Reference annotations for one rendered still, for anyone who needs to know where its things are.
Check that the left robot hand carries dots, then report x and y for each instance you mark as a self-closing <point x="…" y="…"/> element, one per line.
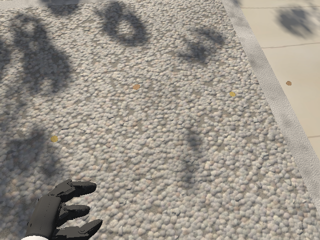
<point x="52" y="212"/>

